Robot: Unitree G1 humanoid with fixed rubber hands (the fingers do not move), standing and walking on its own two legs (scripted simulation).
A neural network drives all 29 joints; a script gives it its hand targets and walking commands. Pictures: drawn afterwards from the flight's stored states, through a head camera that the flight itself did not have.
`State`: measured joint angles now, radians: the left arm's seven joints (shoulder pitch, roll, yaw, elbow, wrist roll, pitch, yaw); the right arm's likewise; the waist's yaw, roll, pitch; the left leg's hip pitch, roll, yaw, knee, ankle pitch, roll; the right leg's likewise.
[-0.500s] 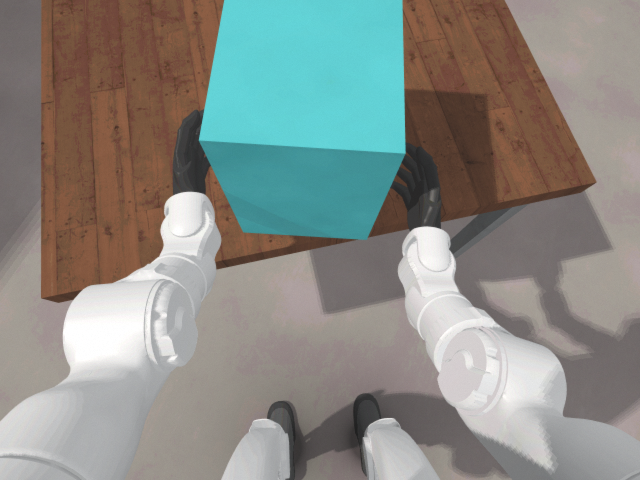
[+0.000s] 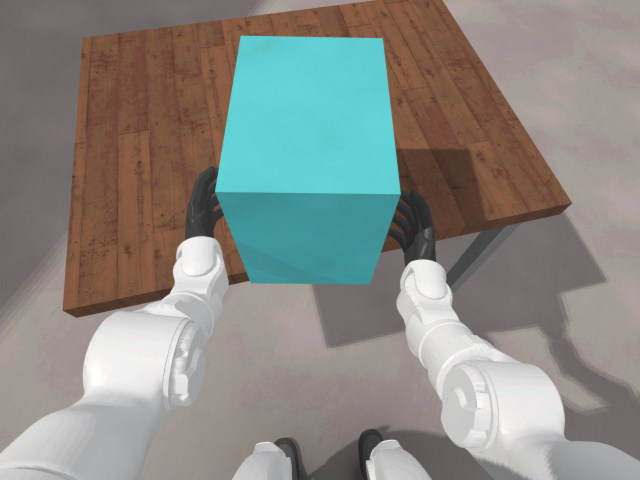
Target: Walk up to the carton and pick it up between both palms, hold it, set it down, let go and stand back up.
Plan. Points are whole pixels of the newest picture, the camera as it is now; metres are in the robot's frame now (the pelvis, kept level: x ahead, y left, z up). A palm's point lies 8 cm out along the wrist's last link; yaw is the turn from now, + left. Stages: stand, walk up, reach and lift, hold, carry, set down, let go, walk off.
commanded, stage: reach and lift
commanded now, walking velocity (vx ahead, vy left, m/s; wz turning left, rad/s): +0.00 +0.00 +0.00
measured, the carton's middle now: (311, 171) +0.54 +0.02 -0.03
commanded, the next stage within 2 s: none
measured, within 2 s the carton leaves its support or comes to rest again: leaves its support in 0.10 s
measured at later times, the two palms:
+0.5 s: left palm (181, 198) +0.39 +0.15 +0.12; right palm (444, 244) +0.36 -0.13 +0.07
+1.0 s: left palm (116, 117) +0.38 +0.15 +0.24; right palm (464, 193) +0.36 -0.11 +0.17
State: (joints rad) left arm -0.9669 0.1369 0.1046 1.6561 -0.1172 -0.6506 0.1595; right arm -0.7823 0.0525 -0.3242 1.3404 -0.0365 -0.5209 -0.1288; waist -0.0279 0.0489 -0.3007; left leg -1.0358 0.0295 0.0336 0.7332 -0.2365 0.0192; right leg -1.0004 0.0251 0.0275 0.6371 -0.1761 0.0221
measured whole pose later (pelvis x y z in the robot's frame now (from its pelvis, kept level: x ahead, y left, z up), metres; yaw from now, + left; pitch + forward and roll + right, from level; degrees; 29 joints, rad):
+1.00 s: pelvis -0.01 +0.02 +0.02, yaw +2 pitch +0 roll -4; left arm -1.08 0.08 0.04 1.31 -0.05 0.23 0.31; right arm -0.77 -0.02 -0.18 0.97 0.09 0.40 -0.25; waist -0.03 0.06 -0.27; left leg -0.44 0.03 0.03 0.76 -0.33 0.04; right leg -0.38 0.03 0.03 0.61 -0.25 0.02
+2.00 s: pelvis +0.00 +0.01 +0.03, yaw +2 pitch +0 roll -3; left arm -1.02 0.04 0.21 0.98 0.10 0.42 0.26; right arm -0.79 -0.02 -0.17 0.95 0.17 0.37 -0.25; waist -0.02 0.03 -0.18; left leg -0.34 0.03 0.02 0.60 -0.25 0.04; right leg -0.28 0.03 0.03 0.45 -0.17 0.02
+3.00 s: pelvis -0.02 +0.01 +0.04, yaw +3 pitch -4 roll -4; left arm -0.89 0.01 0.26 0.70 0.19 0.57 0.17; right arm -0.80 -0.03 -0.14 0.84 0.09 0.44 -0.24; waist -0.02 0.02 -0.13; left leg -0.29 0.03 0.01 0.59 -0.23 0.04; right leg -0.20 0.03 0.03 0.41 -0.14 0.02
